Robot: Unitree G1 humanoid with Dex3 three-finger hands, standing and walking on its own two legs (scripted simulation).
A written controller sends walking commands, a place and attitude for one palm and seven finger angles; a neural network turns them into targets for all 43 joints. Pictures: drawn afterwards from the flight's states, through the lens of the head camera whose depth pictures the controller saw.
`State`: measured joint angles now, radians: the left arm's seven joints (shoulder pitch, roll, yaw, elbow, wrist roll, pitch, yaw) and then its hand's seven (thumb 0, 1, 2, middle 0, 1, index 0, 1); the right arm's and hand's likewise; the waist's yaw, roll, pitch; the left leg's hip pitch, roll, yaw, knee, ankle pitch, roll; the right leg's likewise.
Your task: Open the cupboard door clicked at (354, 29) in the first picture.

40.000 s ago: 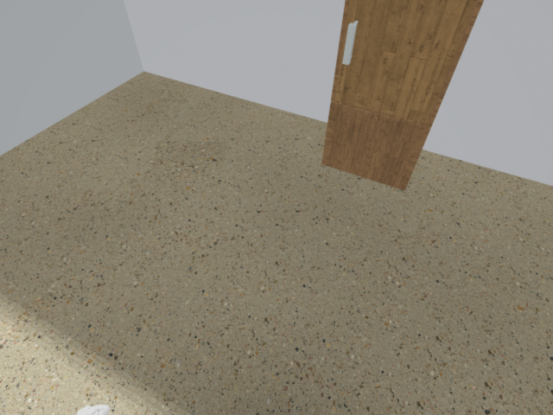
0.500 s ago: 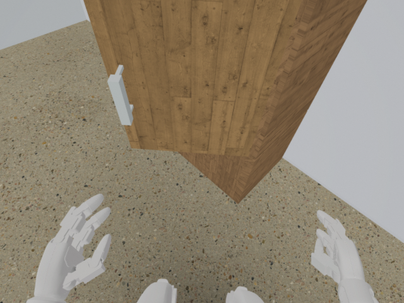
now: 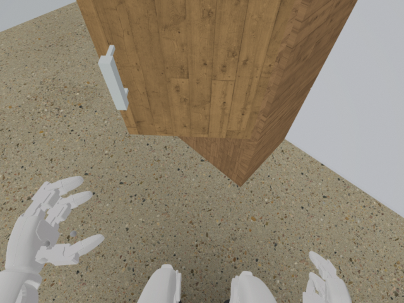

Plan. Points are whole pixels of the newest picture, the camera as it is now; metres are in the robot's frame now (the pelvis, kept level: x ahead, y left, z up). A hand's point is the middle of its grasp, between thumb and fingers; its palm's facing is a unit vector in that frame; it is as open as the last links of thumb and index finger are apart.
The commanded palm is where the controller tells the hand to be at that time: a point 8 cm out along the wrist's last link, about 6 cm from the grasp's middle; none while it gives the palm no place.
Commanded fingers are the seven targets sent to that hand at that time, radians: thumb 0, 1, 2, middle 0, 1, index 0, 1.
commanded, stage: raise the hand with hooked fingers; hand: left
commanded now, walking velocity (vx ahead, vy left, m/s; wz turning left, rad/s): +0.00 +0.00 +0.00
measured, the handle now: (117, 78) +0.61 +0.25 +0.03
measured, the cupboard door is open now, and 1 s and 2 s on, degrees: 41 41 41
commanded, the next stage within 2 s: move the hooked fingers beside the handle in 1.24 s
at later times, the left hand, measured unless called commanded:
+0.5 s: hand (46, 220) +0.25 +0.29 +0.04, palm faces +0.03 -1.00 -0.06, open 13.8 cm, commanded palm +0.23 +0.33 +0.05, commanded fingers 0.00 -0.50 0.30 -0.30 -1.20 -0.30 -1.20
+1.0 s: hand (47, 195) +0.29 +0.30 +0.04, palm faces +0.01 -1.00 -0.05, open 14.0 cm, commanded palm +0.27 +0.35 +0.05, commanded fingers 0.00 -0.50 0.30 -0.30 -1.20 -0.30 -1.20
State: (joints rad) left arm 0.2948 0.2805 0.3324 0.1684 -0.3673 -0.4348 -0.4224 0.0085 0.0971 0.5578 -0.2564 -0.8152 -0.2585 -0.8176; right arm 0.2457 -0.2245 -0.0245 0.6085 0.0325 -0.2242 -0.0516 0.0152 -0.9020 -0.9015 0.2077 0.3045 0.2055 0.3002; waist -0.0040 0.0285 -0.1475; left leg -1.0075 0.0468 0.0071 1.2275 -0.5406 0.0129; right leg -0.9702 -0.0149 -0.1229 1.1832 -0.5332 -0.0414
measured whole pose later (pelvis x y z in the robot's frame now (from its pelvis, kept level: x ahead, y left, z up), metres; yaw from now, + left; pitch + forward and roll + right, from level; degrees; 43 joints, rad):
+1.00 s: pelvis +0.00 +0.03 +0.01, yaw -1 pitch +19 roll -4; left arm 0.03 0.41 0.43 0.38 -0.37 -0.38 -0.51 -0.01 -0.50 0.30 -0.30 -1.20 -0.30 -1.20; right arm 0.27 -0.28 0.01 0.54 0.03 -0.19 -0.05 0.01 -0.90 -0.90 0.21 0.30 0.20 0.30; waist -0.02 0.02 -0.14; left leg -1.01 0.03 0.02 1.20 -0.53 0.05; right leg -0.96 -0.02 -0.10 1.12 -0.50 0.00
